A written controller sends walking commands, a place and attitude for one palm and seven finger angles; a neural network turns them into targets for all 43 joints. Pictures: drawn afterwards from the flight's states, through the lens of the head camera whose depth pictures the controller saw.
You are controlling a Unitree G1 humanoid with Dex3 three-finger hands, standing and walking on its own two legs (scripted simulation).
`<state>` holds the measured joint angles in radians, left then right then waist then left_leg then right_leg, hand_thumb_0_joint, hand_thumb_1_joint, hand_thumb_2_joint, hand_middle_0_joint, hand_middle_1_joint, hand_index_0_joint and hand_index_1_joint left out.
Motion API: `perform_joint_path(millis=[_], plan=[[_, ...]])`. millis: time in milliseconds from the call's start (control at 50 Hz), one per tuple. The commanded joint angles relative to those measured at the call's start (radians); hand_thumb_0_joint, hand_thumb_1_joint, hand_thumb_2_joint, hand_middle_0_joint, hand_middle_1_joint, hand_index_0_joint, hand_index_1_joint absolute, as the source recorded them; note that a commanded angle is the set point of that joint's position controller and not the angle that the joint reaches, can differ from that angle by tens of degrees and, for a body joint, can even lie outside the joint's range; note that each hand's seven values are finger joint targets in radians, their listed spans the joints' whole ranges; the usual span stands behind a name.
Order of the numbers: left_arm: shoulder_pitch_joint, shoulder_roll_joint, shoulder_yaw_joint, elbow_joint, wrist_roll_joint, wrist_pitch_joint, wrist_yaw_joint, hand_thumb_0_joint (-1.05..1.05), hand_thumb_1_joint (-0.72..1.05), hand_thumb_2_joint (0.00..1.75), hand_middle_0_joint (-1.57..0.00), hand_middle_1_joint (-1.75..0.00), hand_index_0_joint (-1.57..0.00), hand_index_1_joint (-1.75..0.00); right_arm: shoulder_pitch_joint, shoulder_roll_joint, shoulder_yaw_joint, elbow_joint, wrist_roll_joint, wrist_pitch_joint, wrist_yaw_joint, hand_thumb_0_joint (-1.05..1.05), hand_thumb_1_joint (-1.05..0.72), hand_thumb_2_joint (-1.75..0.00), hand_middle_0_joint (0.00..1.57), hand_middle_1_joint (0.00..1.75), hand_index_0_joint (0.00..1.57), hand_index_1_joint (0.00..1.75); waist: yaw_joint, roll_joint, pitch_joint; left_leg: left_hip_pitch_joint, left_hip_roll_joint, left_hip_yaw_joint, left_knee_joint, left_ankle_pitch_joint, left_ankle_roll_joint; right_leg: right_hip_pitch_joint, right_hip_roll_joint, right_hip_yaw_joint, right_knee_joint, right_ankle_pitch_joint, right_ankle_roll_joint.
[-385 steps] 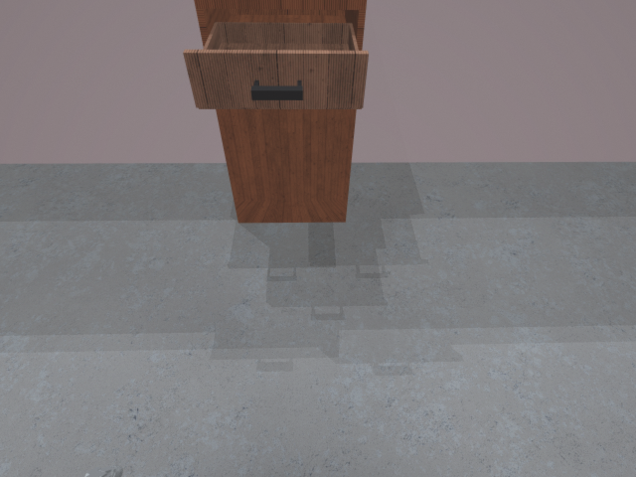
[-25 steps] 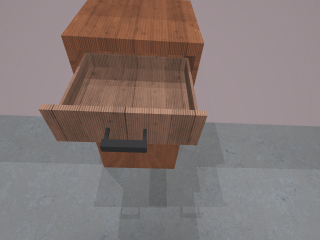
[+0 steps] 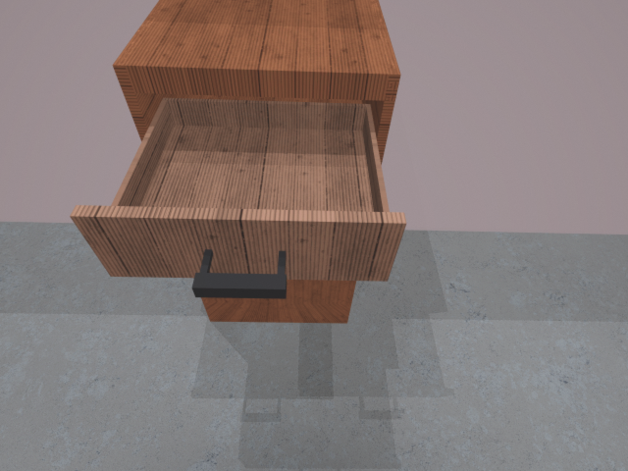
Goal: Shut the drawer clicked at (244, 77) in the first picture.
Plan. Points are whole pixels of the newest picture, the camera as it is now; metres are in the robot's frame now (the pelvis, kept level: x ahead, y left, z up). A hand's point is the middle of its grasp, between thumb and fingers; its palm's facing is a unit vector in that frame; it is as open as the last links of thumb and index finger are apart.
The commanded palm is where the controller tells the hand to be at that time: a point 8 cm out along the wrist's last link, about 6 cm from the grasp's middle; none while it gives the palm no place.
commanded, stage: shuffle to correct the standing spot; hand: left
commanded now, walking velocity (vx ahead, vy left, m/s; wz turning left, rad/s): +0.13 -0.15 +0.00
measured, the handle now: (243, 271) +0.36 +0.12 +0.03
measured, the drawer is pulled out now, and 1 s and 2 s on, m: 0.29 0.29 0.29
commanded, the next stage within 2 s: come to a stop and stand still in 0.38 s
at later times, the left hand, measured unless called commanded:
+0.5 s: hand out of the picture +0.11 +0.14 -0.17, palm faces +0.05 -0.97 -0.23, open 7.3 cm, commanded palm none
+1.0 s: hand out of the picture +0.14 +0.09 -0.16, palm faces +0.07 -0.97 -0.24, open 7.3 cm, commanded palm none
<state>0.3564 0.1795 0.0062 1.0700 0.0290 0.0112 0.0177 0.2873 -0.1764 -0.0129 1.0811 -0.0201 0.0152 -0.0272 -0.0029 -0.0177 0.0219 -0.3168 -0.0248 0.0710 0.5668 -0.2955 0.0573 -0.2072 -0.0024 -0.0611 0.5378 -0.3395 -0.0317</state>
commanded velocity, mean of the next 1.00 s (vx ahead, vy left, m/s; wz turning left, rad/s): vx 0.00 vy -0.02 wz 0.00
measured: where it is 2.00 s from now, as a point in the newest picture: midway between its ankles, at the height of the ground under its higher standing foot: outside the picture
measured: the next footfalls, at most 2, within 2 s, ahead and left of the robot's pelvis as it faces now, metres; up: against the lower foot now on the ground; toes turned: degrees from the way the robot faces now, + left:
right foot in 0.50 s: +0.15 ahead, -0.20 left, +0.00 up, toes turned +0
left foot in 0.70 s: +0.13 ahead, +0.03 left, +0.00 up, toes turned +6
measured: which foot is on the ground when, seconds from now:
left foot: down 0.00-0.52, up 0.54-0.68, down 0.70-1.00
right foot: down 0.00-0.18, up 0.20-0.48, down 0.50-1.00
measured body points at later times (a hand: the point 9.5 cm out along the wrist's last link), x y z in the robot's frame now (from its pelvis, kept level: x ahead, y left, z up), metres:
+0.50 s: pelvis +0.07 -0.06 +0.00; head +0.10 -0.06 +0.45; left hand +0.11 +0.20 -0.15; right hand +0.08 -0.30 -0.15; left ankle +0.05 +0.09 -0.73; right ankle +0.11 -0.20 -0.73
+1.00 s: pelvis +0.08 -0.10 +0.00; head +0.11 -0.10 +0.45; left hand +0.13 +0.14 -0.15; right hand +0.17 -0.32 -0.15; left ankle +0.09 +0.02 -0.73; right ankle +0.11 -0.20 -0.73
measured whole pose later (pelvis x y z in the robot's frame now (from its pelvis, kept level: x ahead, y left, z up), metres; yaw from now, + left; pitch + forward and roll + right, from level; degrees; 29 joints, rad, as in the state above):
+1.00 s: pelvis +0.08 -0.10 +0.00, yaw +2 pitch -1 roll +1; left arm 0.21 0.18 0.01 0.97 0.02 0.01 0.04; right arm 0.17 -0.16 -0.03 0.96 -0.01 0.03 -0.01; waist 0.01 0.00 0.07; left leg -0.26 0.02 0.07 0.55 -0.28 -0.01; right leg -0.29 -0.03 -0.07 0.58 -0.27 -0.02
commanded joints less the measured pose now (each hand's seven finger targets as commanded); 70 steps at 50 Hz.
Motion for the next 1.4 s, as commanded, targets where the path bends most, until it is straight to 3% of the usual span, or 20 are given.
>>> perform_joint_path(millis=[0,60,120,160,180,220,320,440,480,520,580,640,700,740,860,920,940,980,1100,1380], plan=[[0.129,0.098,0.022,-0.013,-0.008,-0.033,0.023,0.0,0.9,0.9,-0.2,-0.3,-0.2,-0.3,-0.084,-0.053,-0.016,-0.085,0.001,-0.028,0.004,0.0,-0.9,-0.9,0.2,0.3,0.2,0.3,0.036,-0.177,0.115,-0.25,0.038,-0.011,0.254,-0.176,-0.014,0.059,-0.3,0.348,-0.329,0.026,-0.188],[0.139,0.098,0.023,0.003,0.004,-0.04,0.022,0.0,0.9,0.9,-0.2,-0.3,-0.2,-0.3,-0.059,-0.016,-0.012,-0.071,0.004,-0.043,0.007,0.0,-0.9,-0.9,0.2,0.3,0.2,0.3,0.025,-0.06,0.052,-0.218,0.039,0.028,0.224,-0.202,-0.016,0.159,-0.259,0.199,-0.178,0.499,-0.206],[0.085,0.088,0.019,-0.002,-0.011,-0.026,0.013,0.0,0.9,0.9,-0.2,-0.3,-0.2,-0.3,0.066,-0.018,-0.011,-0.023,0.0,-0.051,-0.004,0.0,-0.9,-0.9,0.2,0.3,0.2,0.3,-0.038,-0.078,0.018,0.089,0.039,0.047,-0.078,0.067,-0.011,0.019,-0.147,0.061,-0.008,0.482,-0.099],[0.088,0.029,0.009,-0.04,-0.01,-0.023,0.002,0.0,0.9,0.9,-0.2,-0.3,-0.2,-0.3,0.217,-0.178,-0.047,0.01,-0.012,-0.052,-0.022,0.0,-0.9,-0.9,0.2,0.3,0.2,0.3,-0.074,0.238,-0.04,0.342,0.401,-0.413,-0.217,0.374,0.167,-0.298,-0.009,-0.051,0.351,-0.092,0.007],[0.033,0.059,0.014,-0.085,0.003,-0.017,0.005,0.0,0.9,0.9,-0.2,-0.3,-0.2,-0.3,0.248,-0.208,-0.053,0.004,-0.013,-0.044,-0.022,0.0,-0.9,-0.9,0.2,0.3,0.2,0.3,-0.092,0.192,-0.001,0.294,0.491,-0.515,-0.267,0.328,0.24,-0.368,-0.01,0.005,0.508,-0.301,-0.003],[-0.062,0.054,0.026,-0.106,0.009,-0.008,0.003,0.0,0.9,0.9,-0.2,-0.3,-0.2,-0.3,0.166,-0.165,-0.045,-0.011,-0.015,-0.042,-0.027,0.0,-0.9,-0.9,0.2,0.3,0.2,0.3,-0.062,0.156,0.107,0.146,0.461,-0.482,-0.293,0.284,0.222,-0.434,-0.07,0.082,0.61,-0.21,0.001],[-0.029,0.011,0.037,-0.111,-0.006,0.013,-0.028,0.0,0.9,0.9,-0.2,-0.3,-0.2,-0.3,0.021,-0.167,-0.047,-0.076,-0.017,-0.051,-0.024,0.0,-0.9,-0.9,0.2,0.3,0.2,0.3,0.0,0.15,0.037,-0.004,0.334,-0.193,-0.301,0.167,0.125,-0.212,-0.079,0.023,0.354,-0.067,0.028],[-0.001,0.063,0.054,-0.124,-0.003,0.005,-0.034,0.0,0.9,0.9,-0.2,-0.3,-0.2,-0.3,0.02,-0.181,-0.068,-0.089,-0.02,-0.016,-0.009,0.0,-0.9,-0.9,0.2,0.3,0.2,0.3,0.016,0.108,0.02,-0.082,0.237,-0.125,-0.147,-0.074,0.022,0.017,0.0,-0.061,-0.034,0.071,0.043],[0.06,0.177,0.071,-0.11,0.002,-0.011,-0.015,0.0,0.9,0.9,-0.2,-0.3,-0.2,-0.3,0.036,-0.067,-0.045,-0.118,-0.01,-0.015,0.001,0.0,-0.9,-0.9,0.2,0.3,0.2,0.3,0.044,-0.21,-0.006,-0.264,0.053,0.055,0.148,-0.23,-0.056,0.163,-0.23,0.25,-0.2,0.119,-0.057],[0.036,0.191,0.068,-0.115,0.0,-0.022,-0.002,0.0,0.9,0.9,-0.2,-0.3,-0.2,-0.3,0.0,-0.047,-0.032,-0.139,-0.002,-0.01,-0.005,0.0,-0.9,-0.9,0.2,0.3,0.2,0.3,0.047,-0.226,-0.055,-0.193,0.062,-0.019,0.388,-0.344,-0.054,0.044,-0.342,0.38,-0.276,0.185,-0.168],[-0.079,0.143,0.049,-0.116,-0.001,-0.039,0.017,0.0,0.9,0.9,-0.2,-0.3,-0.2,-0.3,0.043,-0.027,-0.02,-0.09,0.014,-0.019,0.0,0.0,-0.9,-0.9,0.2,0.3,0.2,0.3,-0.01,-0.119,-0.066,-0.079,0.076,-0.035,0.22,-0.238,-0.074,0.053,-0.295,0.221,-0.138,0.692,-0.171],[-0.105,0.15,0.044,-0.124,-0.022,-0.029,0.022,0.0,0.9,0.9,-0.2,-0.3,-0.2,-0.3,0.086,-0.044,-0.015,-0.056,0.02,-0.019,-0.003,0.0,-0.9,-0.9,0.2,0.3,0.2,0.3,-0.024,-0.058,-0.064,0.13,0.061,-0.013,-0.167,0.17,-0.08,0.02,-0.214,0.133,0.005,0.738,-0.076],[-0.098,0.109,0.039,-0.143,-0.018,-0.008,0.026,0.0,0.9,0.9,-0.2,-0.3,-0.2,-0.3,0.002,-0.124,-0.032,-0.101,0.006,-0.015,-0.007,0.0,-0.9,-0.9,0.2,0.3,0.2,0.3,0.018,0.116,-0.029,0.147,0.2,-0.091,-0.124,0.639,-0.008,-0.039,-0.107,0.073,0.033,0.375,0.01],[-0.084,0.12,0.044,-0.134,-0.017,-0.005,0.026,0.0,0.9,0.9,-0.2,-0.3,-0.2,-0.3,-0.042,-0.117,-0.032,-0.12,0.008,-0.009,-0.012,0.0,-0.9,-0.9,0.2,0.3,0.2,0.3,0.031,0.147,-0.024,0.121,0.183,-0.095,-0.117,0.598,0.001,-0.006,-0.106,0.084,0.023,0.385,0.013],[-0.11,0.171,0.051,-0.154,-0.009,-0.007,0.024,0.0,0.9,0.9,-0.2,-0.3,-0.2,-0.3,-0.021,-0.073,-0.044,-0.144,0.01,0.019,0.001,0.0,-0.9,-0.9,0.2,0.3,0.2,0.3,0.001,-0.14,-0.049,0.101,0.06,-0.025,-0.001,0.06,-0.068,-0.054,-0.262,0.241,-0.152,0.406,-0.093],[-0.151,0.15,0.048,-0.171,-0.008,-0.004,0.021,0.0,0.9,0.9,-0.2,-0.3,-0.2,-0.3,-0.008,-0.061,-0.039,-0.132,0.007,0.014,0.007,0.0,-0.9,-0.9,0.2,0.3,0.2,0.3,-0.013,-0.099,-0.021,0.157,0.079,-0.046,-0.087,0.078,-0.058,-0.136,-0.208,0.189,-0.161,0.212,-0.06],[-0.034,0.155,0.04,-0.135,-0.005,-0.032,0.051,0.0,0.9,0.9,-0.2,-0.3,-0.2,-0.3,-0.067,-0.135,-0.056,-0.184,0.011,-0.012,0.018,0.0,-0.9,-0.9,0.2,0.3,0.2,0.3,0.013,0.015,-0.121,0.117,0.087,-0.006,0.034,0.033,-0.076,0.025,-0.235,0.241,-0.123,0.518,-0.033],[-0.103,0.203,0.042,-0.194,-0.003,-0.04,0.043,0.0,0.9,0.9,-0.2,-0.3,-0.2,-0.3,-0.048,-0.063,-0.034,-0.218,0.002,-0.002,0.026,0.0,-0.9,-0.9,0.2,0.3,0.2,0.3,-0.005,-0.05,-0.145,0.038,0.05,-0.014,0.029,-0.098,-0.066,0.045,-0.291,0.28,-0.133,0.311,-0.107],[-0.108,0.125,0.023,-0.2,-0.008,-0.006,0.024,0.0,0.9,0.9,-0.2,-0.3,-0.2,-0.3,-0.022,-0.122,-0.027,-0.212,-0.004,-0.017,0.025,0.0,-0.9,-0.9,0.2,0.3,0.2,0.3,0.0,0.109,0.11,-0.081,0.155,-0.191,-0.253,-0.135,0.001,-0.109,-0.066,0.056,-0.052,-0.07,0.001],[-0.046,0.109,0.008,-0.115,-0.016,-0.025,0.015,0.0,0.9,0.9,-0.2,-0.3,-0.2,-0.3,0.027,-0.108,-0.01,-0.117,0.006,-0.037,0.018,0.0,-0.9,-0.9,0.2,0.3,0.2,0.3,0.004,0.013,0.007,0.049,0.133,-0.131,-0.248,-0.001,-0.005,-0.035,-0.101,0.094,-0.114,0.091,0.003]])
